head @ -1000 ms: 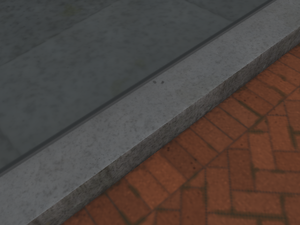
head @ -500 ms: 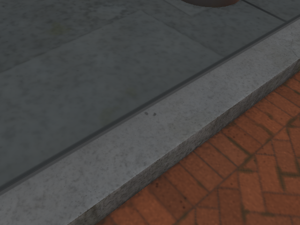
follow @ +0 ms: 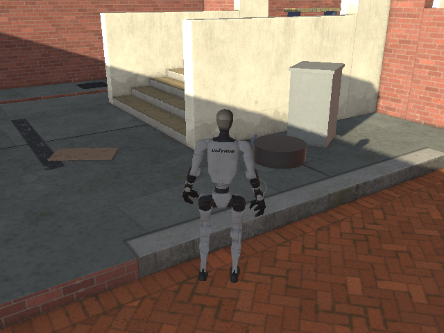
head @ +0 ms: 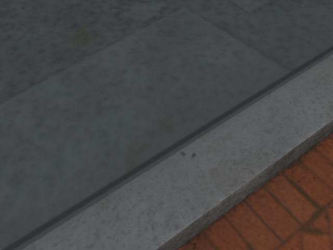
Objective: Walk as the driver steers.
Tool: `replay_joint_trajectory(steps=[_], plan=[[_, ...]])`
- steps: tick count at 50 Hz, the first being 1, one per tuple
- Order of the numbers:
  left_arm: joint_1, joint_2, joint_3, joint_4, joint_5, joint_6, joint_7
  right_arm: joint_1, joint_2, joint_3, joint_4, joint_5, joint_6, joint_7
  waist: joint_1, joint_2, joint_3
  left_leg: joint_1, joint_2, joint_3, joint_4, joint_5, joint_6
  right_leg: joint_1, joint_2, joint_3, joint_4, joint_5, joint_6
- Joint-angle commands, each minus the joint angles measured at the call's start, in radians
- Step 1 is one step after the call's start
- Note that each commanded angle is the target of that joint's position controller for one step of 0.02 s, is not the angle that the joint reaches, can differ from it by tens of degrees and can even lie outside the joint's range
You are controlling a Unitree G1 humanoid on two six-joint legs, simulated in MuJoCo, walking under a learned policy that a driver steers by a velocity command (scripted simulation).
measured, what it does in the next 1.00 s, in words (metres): walks ahead, turning left: left foot, then right foot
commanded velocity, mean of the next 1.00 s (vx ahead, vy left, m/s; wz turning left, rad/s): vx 0.08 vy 0.00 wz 0.56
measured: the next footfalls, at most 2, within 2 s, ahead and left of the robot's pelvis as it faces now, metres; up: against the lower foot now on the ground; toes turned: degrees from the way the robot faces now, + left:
left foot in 0.28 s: +0.17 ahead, +0.10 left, +0.00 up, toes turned +12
right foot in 0.78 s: +0.18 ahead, -0.11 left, +0.00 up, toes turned +32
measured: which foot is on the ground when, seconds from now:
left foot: up 0.00-0.26, down 0.28-0.78, up 0.80-1.00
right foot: down 0.00-0.28, up 0.30-0.76, down 0.78-1.00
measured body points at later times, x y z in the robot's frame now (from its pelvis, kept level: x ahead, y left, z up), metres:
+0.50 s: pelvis +0.09 +0.02 +0.00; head +0.12 +0.06 +0.44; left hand +0.15 +0.30 -0.14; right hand +0.27 -0.22 -0.11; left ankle +0.13 +0.10 -0.74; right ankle +0.11 -0.13 -0.66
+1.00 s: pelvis +0.09 -0.05 +0.00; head +0.13 -0.05 +0.45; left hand +0.07 +0.26 -0.09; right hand +0.38 -0.21 -0.10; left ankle +0.00 +0.07 -0.64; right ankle +0.14 -0.13 -0.74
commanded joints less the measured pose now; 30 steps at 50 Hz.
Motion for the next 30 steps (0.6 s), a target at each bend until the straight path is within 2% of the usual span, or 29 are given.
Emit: replay_joint_trajectory(steps=[1,3,6,8,11,12,13,14,15,16,17,18,19,20,22,24,25,26,27,30], plan=[[0.038,0.106,0.027,-0.025,-0.018,-0.033,0.008,0.087,-0.037,-0.017,-0.029,-0.009,0.015,0.003,-0.015,-0.143,-0.129,-0.054,0.017,0.0,0.008,0.035,-0.024,0.148,-0.274,0.118,-0.157,0.719,-0.129],[0.035,0.116,0.03,-0.009,-0.022,-0.029,0.016,0.022,-0.023,-0.013,-0.056,-0.015,0.021,0.012,-0.011,-0.16,-0.105,-0.089,0.03,0.013,-0.084,0.088,-0.035,0.142,-0.275,0.06,-0.175,0.684,-0.133],[0.019,0.12,0.032,0.002,-0.02,-0.012,0.024,-0.051,-0.002,0.002,-0.081,-0.013,0.025,0.028,0.004,-0.182,-0.102,-0.004,0.035,0.055,-0.28,0.202,-0.031,0.103,-0.239,-0.047,-0.16,0.617,-0.114],[0.039,0.137,0.04,0.006,-0.012,-0.007,0.022,-0.049,-0.003,0.004,-0.086,-0.007,0.033,0.024,0.012,-0.202,-0.141,0.094,0.011,0.092,-0.32,0.217,-0.019,0.093,-0.254,-0.075,-0.106,0.592,-0.111],[0.052,0.163,0.054,0.01,-0.023,0.015,0.019,-0.059,-0.036,-0.01,-0.105,-0.015,0.039,0.015,0.016,-0.153,-0.117,0.145,-0.019,0.113,-0.419,0.14,0.008,0.096,-0.29,-0.065,0.021,0.534,-0.09],[0.044,0.161,0.055,0.01,-0.031,0.026,0.021,-0.019,-0.036,-0.014,-0.097,-0.025,0.032,0.012,-0.01,-0.116,-0.122,0.21,-0.041,0.122,-0.5,0.179,0.024,0.076,-0.272,-0.086,0.139,0.504,-0.063],[0.053,0.148,0.052,0.008,-0.04,0.038,0.02,0.036,-0.046,-0.023,-0.086,-0.033,0.019,0.002,-0.04,-0.046,-0.152,0.302,-0.063,0.1,-0.592,0.265,0.043,0.034,-0.224,-0.115,0.329,0.423,-0.016],[0.086,0.121,0.046,-0.017,-0.032,0.05,0.018,0.066,-0.153,-0.046,-0.101,-0.039,0.005,-0.01,-0.042,0.165,-0.131,0.377,0.159,-0.205,-0.731,0.748,0.108,-0.147,-0.118,-0.141,0.62,-0.116,0.061],[0.162,0.07,0.031,-0.037,-0.013,0.078,0.024,0.091,-0.237,-0.064,-0.118,-0.004,0.004,-0.009,0.024,0.179,-0.188,0.379,0.387,-0.471,-0.676,1.276,0.263,-0.23,-0.001,0.008,0.822,-0.485,0.103],[0.177,0.082,0.029,-0.025,-0.004,0.101,0.033,0.089,-0.235,-0.075,-0.134,0.025,0.02,-0.012,-0.006,0.077,-0.279,0.393,0.389,-0.425,-0.693,1.113,0.361,-0.232,-0.02,0.099,0.896,-0.478,0.119],[0.109,0.097,0.028,-0.044,-0.009,0.109,0.04,0.008,-0.229,-0.08,-0.154,0.014,0.039,-0.021,-0.012,0.12,-0.216,0.279,0.356,-0.466,-0.786,0.649,0.375,-0.276,-0.017,0.11,0.9,-0.426,0.122],[0.042,0.116,0.039,-0.047,-0.004,0.108,0.043,-0.082,-0.151,-0.057,-0.161,0.004,0.058,-0.03,0.015,0.073,-0.085,0.179,0.266,-0.391,-0.828,0.38,0.304,-0.291,-0.046,0.128,0.843,-0.349,0.117],[0.028,0.129,0.048,-0.05,-0.001,0.111,0.042,-0.132,-0.102,-0.04,-0.167,0.002,0.066,-0.036,0.038,0.089,-0.049,0.12,0.201,-0.333,-0.825,0.36,0.25,-0.254,-0.043,0.124,0.786,-0.306,0.113],[0.051,0.128,0.05,-0.037,0.0,0.119,0.037,-0.138,-0.091,-0.035,-0.169,-0.002,0.066,-0.037,0.048,0.09,-0.052,0.096,0.164,-0.283,-0.813,0.422,0.224,-0.206,-0.026,0.113,0.762,-0.266,0.11],[0.068,0.094,0.045,-0.035,-0.003,0.126,0.03,-0.097,-0.111,-0.046,-0.157,-0.003,0.056,-0.034,0.047,0.045,-0.101,0.153,0.146,-0.268,-0.781,0.528,0.206,-0.186,0.002,0.112,0.712,-0.248,0.102],[0.059,0.061,0.04,-0.045,-0.009,0.127,0.028,-0.07,-0.122,-0.055,-0.153,-0.006,0.049,-0.028,0.036,0.045,-0.141,0.227,0.146,-0.287,-0.745,0.599,0.204,-0.211,0.019,0.104,0.691,-0.267,0.103],[-0.024,0.075,0.051,-0.07,-0.056,0.105,0.052,-0.16,-0.105,-0.05,-0.227,0.027,0.04,-0.048,0.03,0.043,-0.177,0.255,0.172,-0.367,-0.757,0.518,0.222,-0.237,0.032,0.162,0.645,-0.296,0.141],[-0.038,0.074,0.049,-0.075,-0.058,0.096,0.064,-0.164,-0.11,-0.05,-0.231,0.029,0.041,-0.06,0.028,0.052,-0.19,0.283,0.178,-0.391,-0.761,0.442,0.219,-0.246,0.027,0.177,0.599,-0.29,0.155],[-0.041,0.068,0.049,-0.073,-0.055,0.093,0.07,-0.153,-0.113,-0.052,-0.235,0.023,0.045,-0.068,0.022,0.066,-0.191,0.29,0.173,-0.41,-0.766,0.371,0.212,-0.244,0.033,0.184,0.557,-0.279,0.163],[-0.052,0.059,0.052,-0.072,-0.053,0.087,0.067,-0.145,-0.116,-0.06,-0.257,0.016,0.062,-0.073,0.012,0.096,-0.156,0.23,0.145,-0.445,-0.785,0.218,0.192,-0.182,0.057,0.174,0.44,-0.271,0.162]])
Over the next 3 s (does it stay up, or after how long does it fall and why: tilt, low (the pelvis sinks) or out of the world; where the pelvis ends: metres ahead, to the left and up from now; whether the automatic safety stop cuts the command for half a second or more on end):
stays up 0.80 0.43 0.17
